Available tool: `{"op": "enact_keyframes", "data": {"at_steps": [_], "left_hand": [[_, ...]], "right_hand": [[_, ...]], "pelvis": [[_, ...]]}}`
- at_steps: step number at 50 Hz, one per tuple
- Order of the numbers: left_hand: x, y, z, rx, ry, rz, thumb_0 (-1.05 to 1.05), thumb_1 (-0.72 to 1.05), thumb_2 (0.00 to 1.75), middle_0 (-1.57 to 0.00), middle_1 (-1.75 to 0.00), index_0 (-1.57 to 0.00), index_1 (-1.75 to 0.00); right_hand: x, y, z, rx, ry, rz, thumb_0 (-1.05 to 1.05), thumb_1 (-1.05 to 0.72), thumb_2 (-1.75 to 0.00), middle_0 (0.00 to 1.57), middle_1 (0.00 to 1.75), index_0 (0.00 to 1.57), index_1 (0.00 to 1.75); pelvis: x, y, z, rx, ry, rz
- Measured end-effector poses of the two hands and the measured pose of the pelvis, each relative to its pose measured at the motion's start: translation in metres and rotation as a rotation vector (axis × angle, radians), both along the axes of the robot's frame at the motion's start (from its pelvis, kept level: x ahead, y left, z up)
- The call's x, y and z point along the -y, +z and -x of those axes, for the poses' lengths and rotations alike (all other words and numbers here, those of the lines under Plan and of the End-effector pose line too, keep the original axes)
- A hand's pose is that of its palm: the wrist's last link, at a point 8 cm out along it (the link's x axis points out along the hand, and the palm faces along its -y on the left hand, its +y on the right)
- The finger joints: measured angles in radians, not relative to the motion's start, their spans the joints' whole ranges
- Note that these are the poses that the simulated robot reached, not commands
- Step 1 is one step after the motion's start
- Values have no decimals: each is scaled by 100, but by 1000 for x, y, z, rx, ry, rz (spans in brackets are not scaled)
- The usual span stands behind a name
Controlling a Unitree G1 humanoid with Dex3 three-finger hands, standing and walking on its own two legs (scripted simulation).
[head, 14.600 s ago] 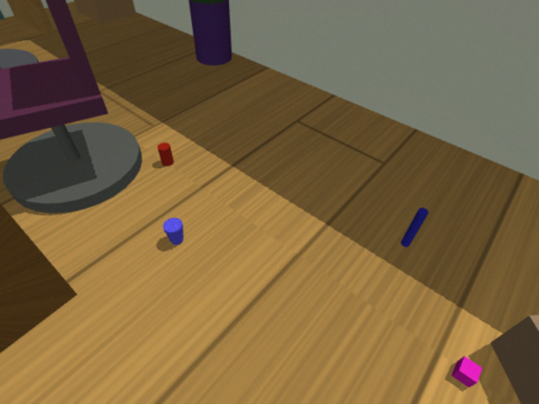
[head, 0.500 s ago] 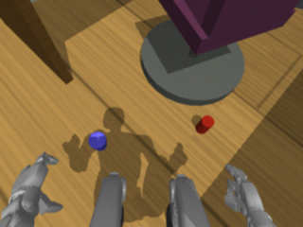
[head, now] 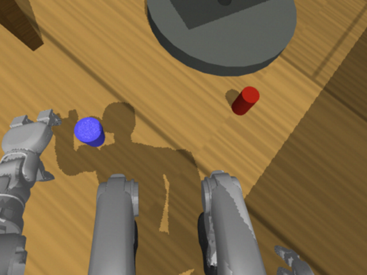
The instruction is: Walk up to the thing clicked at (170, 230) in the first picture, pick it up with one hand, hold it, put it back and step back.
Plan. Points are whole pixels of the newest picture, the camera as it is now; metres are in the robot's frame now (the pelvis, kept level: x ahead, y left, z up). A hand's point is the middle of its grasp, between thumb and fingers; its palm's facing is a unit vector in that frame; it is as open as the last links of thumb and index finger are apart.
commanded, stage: rise first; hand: left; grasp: from above
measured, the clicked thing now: (92, 134) +0.49 +0.26 -0.35
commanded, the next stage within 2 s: approach in 1.02 s
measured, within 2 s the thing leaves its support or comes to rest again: neither
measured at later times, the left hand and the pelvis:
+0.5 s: hand (56, 140) +0.43 +0.30 -0.20, palm faces -0.45 -0.04 -0.89, open 14.0 cm; pelvis +0.00 +0.01 -0.05, yaw -2 degrees
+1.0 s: hand (65, 135) +0.45 +0.29 -0.23, palm faces -0.45 -0.05 -0.89, open 14.1 cm; pelvis +0.01 +0.01 -0.06, yaw -3 degrees
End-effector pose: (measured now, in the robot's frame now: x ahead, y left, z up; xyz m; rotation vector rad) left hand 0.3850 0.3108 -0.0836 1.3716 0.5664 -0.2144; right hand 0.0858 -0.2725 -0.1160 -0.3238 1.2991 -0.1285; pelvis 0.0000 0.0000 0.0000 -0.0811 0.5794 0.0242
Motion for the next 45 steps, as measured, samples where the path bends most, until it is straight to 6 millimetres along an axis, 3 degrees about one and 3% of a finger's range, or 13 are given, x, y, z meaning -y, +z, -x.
{"op": "enact_keyframes", "data": {"at_steps": [7,25,45], "left_hand": [[1,-19,-20,27,-70,-39,0,-53,103,-8,-102,-8,-102],[5,-56,-48,43,-178,-98,0,-50,100,-11,-97,-11,-97],[15,-80,-70,40,-156,-96,0,-53,101,-8,-102,-8,-102]], "right_hand": [[0,-6,13,-46,0,29,1,-90,-90,20,30,20,30],[-10,-28,9,-63,40,36,1,-91,-90,20,30,20,30],[-15,-38,31,-134,11,26,0,-91,-90,20,30,20,30]], "pelvis": [[-5,-16,1,1,0,19],[-11,-46,-1,-3,-7,42],[-13,-57,-7,-27,-16,48]]}}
